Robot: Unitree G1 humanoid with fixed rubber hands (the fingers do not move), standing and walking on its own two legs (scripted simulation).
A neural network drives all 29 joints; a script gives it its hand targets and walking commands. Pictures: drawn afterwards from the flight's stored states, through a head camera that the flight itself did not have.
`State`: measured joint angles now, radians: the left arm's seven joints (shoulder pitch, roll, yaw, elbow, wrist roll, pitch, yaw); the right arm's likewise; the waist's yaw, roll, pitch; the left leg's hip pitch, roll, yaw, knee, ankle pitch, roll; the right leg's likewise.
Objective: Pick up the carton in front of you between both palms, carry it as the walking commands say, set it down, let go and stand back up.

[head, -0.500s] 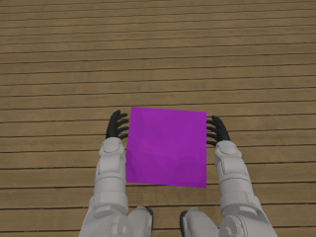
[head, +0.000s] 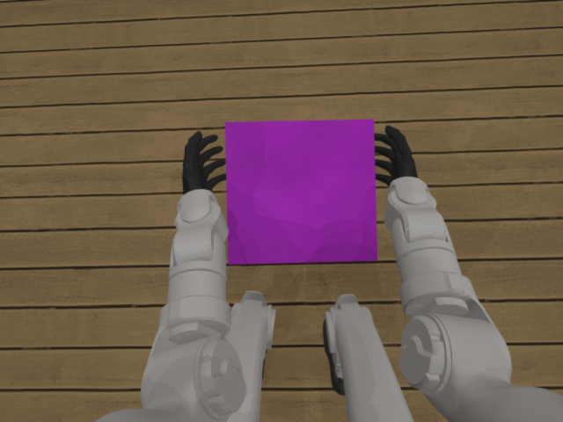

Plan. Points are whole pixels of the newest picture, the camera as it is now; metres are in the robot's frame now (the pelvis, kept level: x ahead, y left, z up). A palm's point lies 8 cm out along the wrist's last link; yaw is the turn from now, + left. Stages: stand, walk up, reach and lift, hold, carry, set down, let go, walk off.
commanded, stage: set down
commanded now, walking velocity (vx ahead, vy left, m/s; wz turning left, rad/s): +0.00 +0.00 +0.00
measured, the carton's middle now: (296, 195) +0.44 +0.01 -0.18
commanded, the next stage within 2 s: none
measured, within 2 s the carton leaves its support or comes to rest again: rests again in 1.24 s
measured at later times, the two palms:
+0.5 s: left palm (226, 207) +0.43 +0.15 -0.23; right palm (374, 189) +0.47 -0.14 -0.24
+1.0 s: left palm (233, 211) +0.45 +0.16 -0.36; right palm (356, 187) +0.51 -0.13 -0.37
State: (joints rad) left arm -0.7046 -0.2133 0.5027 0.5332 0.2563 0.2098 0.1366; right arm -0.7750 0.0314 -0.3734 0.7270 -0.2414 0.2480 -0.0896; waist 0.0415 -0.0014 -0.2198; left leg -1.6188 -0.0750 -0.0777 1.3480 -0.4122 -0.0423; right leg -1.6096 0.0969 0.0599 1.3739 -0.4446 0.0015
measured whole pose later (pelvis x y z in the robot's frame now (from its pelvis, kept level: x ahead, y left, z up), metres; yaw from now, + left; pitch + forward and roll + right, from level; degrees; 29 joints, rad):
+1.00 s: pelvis -0.03 -0.01 -0.22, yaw +3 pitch +41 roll +4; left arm -1.13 -0.02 0.48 0.77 -0.02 0.11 0.24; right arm -1.41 -0.27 0.00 1.17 0.03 0.14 -0.15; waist 0.05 0.04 0.15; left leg -2.26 -0.16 -0.05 2.07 -0.54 -0.12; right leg -2.27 0.13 0.05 2.15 -0.58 0.01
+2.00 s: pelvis -0.02 -0.01 -0.23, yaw +4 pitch +40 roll +4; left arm -1.21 0.05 0.58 0.93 0.14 0.05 0.05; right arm -1.42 -0.28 -0.22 1.22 -0.14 0.06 0.02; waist 0.04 0.05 0.17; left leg -2.29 -0.13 -0.02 2.14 -0.57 -0.10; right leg -2.30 0.08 0.03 2.21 -0.62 -0.02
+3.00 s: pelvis -0.02 +0.00 -0.10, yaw +3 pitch +45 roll +3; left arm -0.92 0.08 0.27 0.64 -0.11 0.13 0.19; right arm -1.14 -0.43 -0.14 0.94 0.06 0.12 0.06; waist 0.07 0.01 -0.03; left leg -2.00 -0.06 0.00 1.70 -0.49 -0.03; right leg -2.01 0.05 0.03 1.75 -0.53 -0.01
